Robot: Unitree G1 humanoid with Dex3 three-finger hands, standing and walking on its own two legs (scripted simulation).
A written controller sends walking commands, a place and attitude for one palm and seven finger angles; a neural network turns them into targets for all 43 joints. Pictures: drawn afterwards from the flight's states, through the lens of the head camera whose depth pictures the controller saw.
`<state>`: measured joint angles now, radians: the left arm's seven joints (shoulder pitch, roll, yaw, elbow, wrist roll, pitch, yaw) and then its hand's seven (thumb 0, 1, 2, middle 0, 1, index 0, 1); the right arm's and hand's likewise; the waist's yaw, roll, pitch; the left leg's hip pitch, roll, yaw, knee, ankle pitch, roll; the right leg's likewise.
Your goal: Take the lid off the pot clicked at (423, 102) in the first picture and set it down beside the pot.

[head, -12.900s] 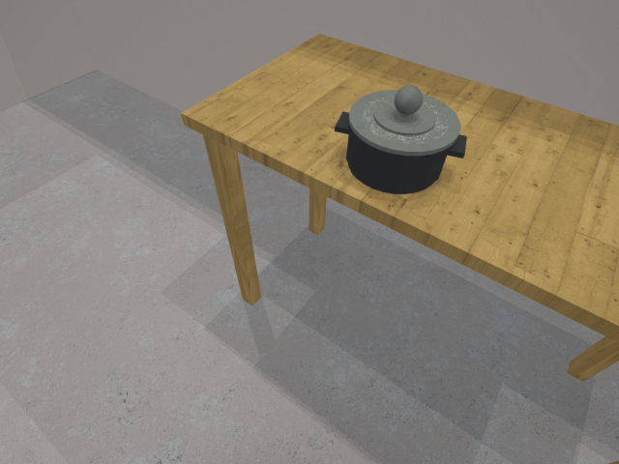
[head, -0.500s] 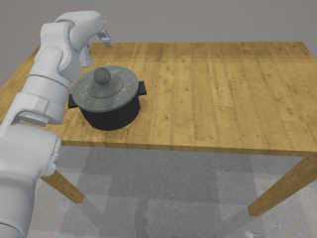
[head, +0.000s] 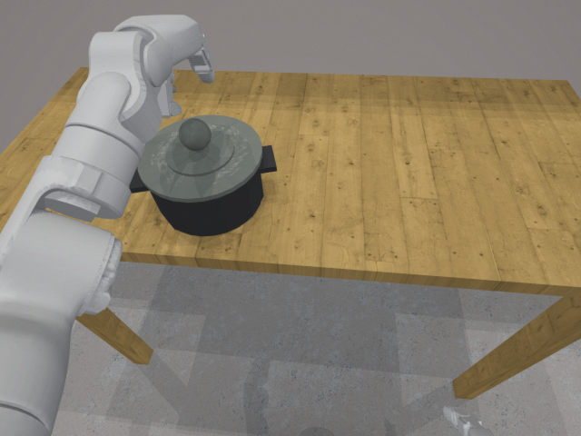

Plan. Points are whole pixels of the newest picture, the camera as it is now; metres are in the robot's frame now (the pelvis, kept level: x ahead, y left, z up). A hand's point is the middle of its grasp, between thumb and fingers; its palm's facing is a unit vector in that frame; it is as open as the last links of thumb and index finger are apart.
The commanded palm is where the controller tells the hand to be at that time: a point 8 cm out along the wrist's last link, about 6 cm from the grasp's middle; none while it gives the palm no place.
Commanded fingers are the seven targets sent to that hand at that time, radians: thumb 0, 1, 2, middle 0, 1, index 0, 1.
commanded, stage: lower the open fingers around the knob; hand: left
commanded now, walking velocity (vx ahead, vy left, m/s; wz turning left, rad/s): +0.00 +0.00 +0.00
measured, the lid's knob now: (195, 134) +0.50 +0.13 +0.15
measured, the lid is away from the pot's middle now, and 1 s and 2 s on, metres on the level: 0.00 0.00 0.00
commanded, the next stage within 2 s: close the fingers and squeeze the knob in 1.30 s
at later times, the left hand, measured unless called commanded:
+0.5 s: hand (188, 118) +0.47 +0.12 +0.20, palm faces -0.27 +0.01 -0.96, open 10.1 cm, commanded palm +0.45 +0.12 +0.26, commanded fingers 0.00 -0.38 1.61 -0.85 -0.08 -0.85 -0.08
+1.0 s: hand (188, 143) +0.46 +0.13 +0.17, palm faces -0.34 +0.00 -0.94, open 10.1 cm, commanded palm +0.45 +0.12 +0.23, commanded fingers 0.00 -0.38 1.61 -0.85 -0.08 -0.85 -0.08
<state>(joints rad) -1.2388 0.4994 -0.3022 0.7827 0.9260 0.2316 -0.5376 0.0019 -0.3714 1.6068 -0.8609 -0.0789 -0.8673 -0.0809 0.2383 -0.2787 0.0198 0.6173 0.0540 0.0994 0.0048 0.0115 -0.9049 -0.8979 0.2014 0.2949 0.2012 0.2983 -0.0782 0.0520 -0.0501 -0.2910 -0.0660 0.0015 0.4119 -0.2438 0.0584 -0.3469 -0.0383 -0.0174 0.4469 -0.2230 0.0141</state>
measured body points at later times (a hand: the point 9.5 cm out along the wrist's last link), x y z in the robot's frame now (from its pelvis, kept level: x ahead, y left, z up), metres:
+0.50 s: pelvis +0.00 +0.00 +0.00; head +0.03 -0.03 +0.45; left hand +0.48 +0.12 +0.26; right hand +0.12 -0.25 -0.12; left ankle -0.03 +0.09 -0.74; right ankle -0.01 -0.13 -0.74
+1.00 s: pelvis -0.01 -0.01 +0.00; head +0.03 -0.03 +0.45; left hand +0.47 +0.12 +0.22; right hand +0.09 -0.26 -0.13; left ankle -0.03 +0.09 -0.74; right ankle -0.01 -0.13 -0.74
